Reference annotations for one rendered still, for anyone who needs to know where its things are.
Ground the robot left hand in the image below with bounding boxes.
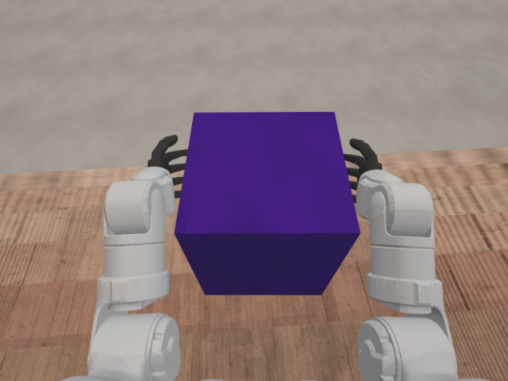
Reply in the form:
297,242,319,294
148,135,188,198

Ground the left robot forearm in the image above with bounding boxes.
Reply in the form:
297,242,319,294
87,167,176,373

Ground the carton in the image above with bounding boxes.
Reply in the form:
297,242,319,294
175,112,360,295

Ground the right robot upper arm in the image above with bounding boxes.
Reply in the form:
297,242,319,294
358,317,490,381

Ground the robot right hand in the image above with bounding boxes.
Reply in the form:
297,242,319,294
344,139,382,203

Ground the right robot forearm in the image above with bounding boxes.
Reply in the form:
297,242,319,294
356,170,457,370

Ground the left robot upper arm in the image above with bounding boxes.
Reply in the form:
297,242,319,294
61,313,181,381

